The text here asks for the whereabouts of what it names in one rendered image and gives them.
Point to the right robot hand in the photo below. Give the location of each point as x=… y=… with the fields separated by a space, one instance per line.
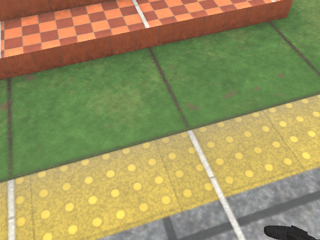
x=287 y=233

